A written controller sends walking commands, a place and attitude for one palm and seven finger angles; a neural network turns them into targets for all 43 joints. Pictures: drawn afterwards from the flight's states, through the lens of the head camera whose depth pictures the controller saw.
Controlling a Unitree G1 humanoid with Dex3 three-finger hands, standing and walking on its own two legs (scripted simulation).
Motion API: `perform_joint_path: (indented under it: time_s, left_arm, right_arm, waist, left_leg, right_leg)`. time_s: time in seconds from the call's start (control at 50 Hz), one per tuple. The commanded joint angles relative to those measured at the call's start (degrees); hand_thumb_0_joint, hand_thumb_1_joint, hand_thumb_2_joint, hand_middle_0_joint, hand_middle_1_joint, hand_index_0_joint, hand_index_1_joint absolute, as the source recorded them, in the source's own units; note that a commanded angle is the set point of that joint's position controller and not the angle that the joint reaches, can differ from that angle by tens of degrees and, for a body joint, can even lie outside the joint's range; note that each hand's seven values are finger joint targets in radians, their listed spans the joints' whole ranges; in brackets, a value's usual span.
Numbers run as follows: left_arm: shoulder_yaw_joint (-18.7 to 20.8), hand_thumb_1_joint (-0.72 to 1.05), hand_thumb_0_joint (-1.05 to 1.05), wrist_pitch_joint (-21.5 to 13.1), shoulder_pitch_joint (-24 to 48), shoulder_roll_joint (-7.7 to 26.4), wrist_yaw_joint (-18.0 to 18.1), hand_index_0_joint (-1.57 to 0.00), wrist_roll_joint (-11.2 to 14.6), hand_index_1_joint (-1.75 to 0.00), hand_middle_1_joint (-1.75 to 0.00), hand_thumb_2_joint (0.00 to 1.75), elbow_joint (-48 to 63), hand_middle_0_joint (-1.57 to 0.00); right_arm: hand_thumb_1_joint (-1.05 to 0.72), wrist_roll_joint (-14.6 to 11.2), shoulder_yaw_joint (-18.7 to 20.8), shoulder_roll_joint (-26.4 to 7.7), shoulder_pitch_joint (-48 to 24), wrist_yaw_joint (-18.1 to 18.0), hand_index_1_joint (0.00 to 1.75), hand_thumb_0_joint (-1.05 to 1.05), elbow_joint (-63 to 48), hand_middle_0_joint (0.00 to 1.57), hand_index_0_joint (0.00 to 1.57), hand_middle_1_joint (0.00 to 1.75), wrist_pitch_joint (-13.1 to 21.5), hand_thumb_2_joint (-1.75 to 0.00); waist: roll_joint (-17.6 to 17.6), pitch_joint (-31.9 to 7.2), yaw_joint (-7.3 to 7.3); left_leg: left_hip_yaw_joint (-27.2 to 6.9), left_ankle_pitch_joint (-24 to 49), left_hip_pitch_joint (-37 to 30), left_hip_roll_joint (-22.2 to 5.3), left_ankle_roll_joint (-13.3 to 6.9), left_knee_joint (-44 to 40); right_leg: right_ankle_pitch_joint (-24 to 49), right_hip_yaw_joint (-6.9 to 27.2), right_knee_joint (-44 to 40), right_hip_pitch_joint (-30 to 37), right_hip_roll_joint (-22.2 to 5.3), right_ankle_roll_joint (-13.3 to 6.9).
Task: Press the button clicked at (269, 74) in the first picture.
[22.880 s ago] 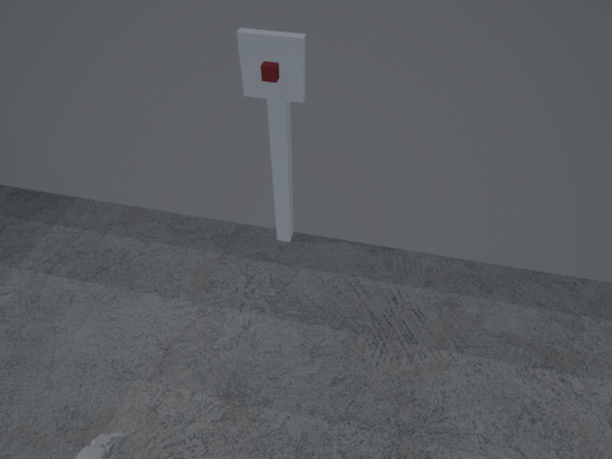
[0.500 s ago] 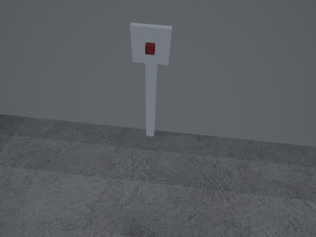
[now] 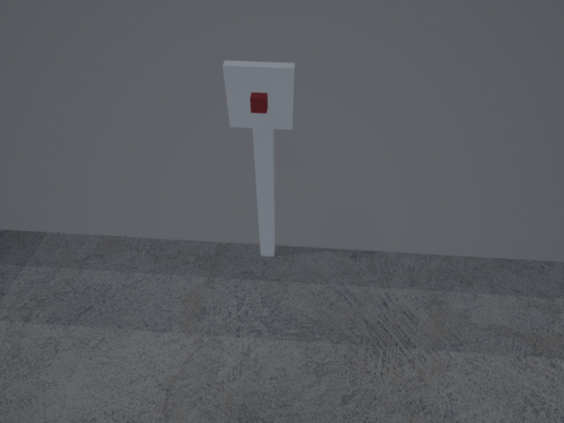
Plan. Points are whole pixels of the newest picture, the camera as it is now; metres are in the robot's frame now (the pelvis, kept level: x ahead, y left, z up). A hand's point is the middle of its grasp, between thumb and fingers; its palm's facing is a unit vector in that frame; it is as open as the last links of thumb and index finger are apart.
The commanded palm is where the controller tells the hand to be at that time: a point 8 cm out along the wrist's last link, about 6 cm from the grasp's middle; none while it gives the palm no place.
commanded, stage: let the arm hang, fingers relaxed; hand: left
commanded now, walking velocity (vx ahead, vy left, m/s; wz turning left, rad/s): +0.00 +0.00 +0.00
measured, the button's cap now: (259, 102) +0.87 +0.10 +0.00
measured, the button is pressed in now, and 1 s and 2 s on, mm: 0 0 0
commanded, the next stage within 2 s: stand and wait in 0.12 s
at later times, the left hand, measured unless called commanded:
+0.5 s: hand out of the picture +0.00 +0.16 -0.17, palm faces +0.03 -0.98 -0.19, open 7.4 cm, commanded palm none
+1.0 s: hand out of the picture +0.05 +0.16 -0.17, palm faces +0.02 -0.98 -0.21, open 7.4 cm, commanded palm none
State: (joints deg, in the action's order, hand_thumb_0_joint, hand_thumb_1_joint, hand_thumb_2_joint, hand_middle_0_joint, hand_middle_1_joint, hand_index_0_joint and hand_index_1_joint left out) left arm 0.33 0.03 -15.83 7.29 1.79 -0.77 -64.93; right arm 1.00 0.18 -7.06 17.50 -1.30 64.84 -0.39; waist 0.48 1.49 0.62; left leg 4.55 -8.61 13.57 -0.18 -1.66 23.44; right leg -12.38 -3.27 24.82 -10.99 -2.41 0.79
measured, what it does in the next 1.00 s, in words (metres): stands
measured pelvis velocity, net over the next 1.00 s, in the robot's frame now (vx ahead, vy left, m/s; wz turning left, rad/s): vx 0.04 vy -0.02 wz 0.00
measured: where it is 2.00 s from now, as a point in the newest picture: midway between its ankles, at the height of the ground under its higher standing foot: outside the picture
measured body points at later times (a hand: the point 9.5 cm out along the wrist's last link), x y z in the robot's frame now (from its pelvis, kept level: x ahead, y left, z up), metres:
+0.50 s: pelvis +0.02 -0.01 +0.00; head +0.03 -0.02 +0.45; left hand +0.00 +0.21 -0.16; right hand +0.00 -0.22 -0.16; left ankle +0.05 +0.10 -0.74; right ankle +0.01 -0.13 -0.74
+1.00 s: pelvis +0.04 -0.02 +0.00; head +0.06 -0.02 +0.45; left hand +0.05 +0.21 -0.15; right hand +0.04 -0.24 -0.16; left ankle +0.05 +0.10 -0.74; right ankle +0.01 -0.13 -0.74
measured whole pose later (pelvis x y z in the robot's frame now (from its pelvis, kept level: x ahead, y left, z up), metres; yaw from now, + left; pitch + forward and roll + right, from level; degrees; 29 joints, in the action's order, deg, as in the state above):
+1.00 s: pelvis +0.04 -0.02 +0.00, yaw +0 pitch -1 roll +0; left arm 0.7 -0.9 -13.4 9.4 1.7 -0.4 -65.9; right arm 0.8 0.2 -8.9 13.4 -1.8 66.2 0.2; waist 0.4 3.1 0.5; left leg 3.9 -10.5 9.8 -1.6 0.2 21.3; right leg -13.8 -3.9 21.2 -6.5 -0.7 -0.6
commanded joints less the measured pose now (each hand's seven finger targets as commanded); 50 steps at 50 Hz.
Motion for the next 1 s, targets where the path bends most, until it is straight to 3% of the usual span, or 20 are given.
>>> perform_joint_path:
  time_s: [0.0, 0.3, 0.34, 0.56, 0.7, 0.82, 0.98]
  left_arm:
    - [1.43, 0.90, 0.00, -0.46, -4.58, 6.94, 0.44, -0.20, -0.22, -0.30, -0.30, 0.90, 0.55, -0.20]
    - [1.36, 0.90, 0.00, -0.80, -3.88, 7.14, 0.43, -0.20, 0.03, -0.30, -0.30, 0.90, -0.05, -0.20]
    - [1.28, 0.90, 0.00, -0.75, -3.46, 7.11, 0.40, -0.20, 0.05, -0.30, -0.30, 0.90, -0.14, -0.20]
    - [1.28, 0.90, 0.00, -1.14, -3.11, 7.46, 0.43, -0.20, 0.14, -0.30, -0.30, 0.90, -0.26, -0.20]
    - [1.33, 0.90, 0.00, -1.12, -2.61, 7.86, 0.37, -0.20, 0.10, -0.30, -0.30, 0.90, -0.17, -0.20]
    - [1.51, 0.90, 0.00, -1.45, -1.78, 8.58, 0.31, -0.20, 0.14, -0.30, -0.30, 0.90, -0.09, -0.20]
    - [1.48, 0.90, 0.00, -1.51, -0.87, 9.24, 0.24, -0.20, 0.18, -0.30, -0.30, 0.90, -0.02, -0.20]
  right_arm:
    - [-0.90, 0.08, 1.01, -5.53, 3.73, -0.34, 0.30, 0.00, -1.07, 0.20, 0.20, 0.30, 0.44, -0.90]
    - [-0.90, -0.04, 1.07, -5.44, 3.15, -0.42, 0.30, 0.00, -0.43, 0.20, 0.20, 0.30, 0.09, -0.90]
    - [-0.90, 0.10, 1.03, -5.23, 3.07, -0.41, 0.30, 0.00, -0.24, 0.20, 0.20, 0.30, 0.06, -0.90]
    - [-0.90, -0.06, 0.98, -6.00, 1.56, -0.60, 0.30, 0.00, 0.03, 0.20, 0.20, 0.30, 0.52, -0.90]
    - [-0.90, -0.12, 0.94, -6.77, 0.62, -0.64, 0.30, 0.00, 0.02, 0.20, 0.20, 0.30, 0.49, -0.90]
    - [-0.90, -0.07, 1.05, -7.50, -0.18, -0.75, 0.30, 0.00, 0.00, 0.20, 0.20, 0.30, 0.98, -0.90]
    - [-0.90, -0.01, 1.06, -8.35, -1.19, -0.74, 0.30, 0.00, 0.10, 0.20, 0.20, 0.30, 0.88, -0.90]
  waist:
    - [1.17, 4.38, -0.44]
    - [-1.25, 4.27, -0.07]
    - [-0.29, 4.00, 0.12]
    - [-0.15, 2.08, -0.11]
    - [0.18, 3.58, -0.23]
    - [-0.13, 0.60, -0.28]
    - [-0.33, 1.58, -0.24]
  left_leg:
    - [-7.50, -7.70, 1.18, -5.79, 0.38, -7.33]
    - [-5.81, -2.89, -2.31, -5.46, 0.79, -4.92]
    - [-5.85, -3.17, -2.48, -5.45, 0.87, -5.05]
    - [-5.72, 1.97, -4.05, -6.19, 0.93, -4.74]
    - [-5.57, 1.69, -3.96, -6.23, 0.98, -5.21]
    - [-5.86, 6.27, -5.68, -6.49, 0.86, -4.71]
    - [-5.79, 6.18, -6.01, -6.53, 0.96, -5.13]
  right_leg:
    - [-2.61, 3.94, -5.69, -2.49, -3.36, -2.41]
    - [-3.16, 4.74, -7.83, -3.43, -3.95, -2.70]
    - [-3.26, 4.90, -7.80, -3.38, -4.04, -2.73]
    - [2.15, 4.75, -7.49, -0.68, -4.04, -2.71]
    - [1.97, 4.62, -8.06, -0.85, -3.85, -2.67]
    - [7.23, 4.54, -7.33, 1.72, -4.27, -2.73]
    - [7.86, 4.62, -8.06, 1.91, -4.39, -2.76]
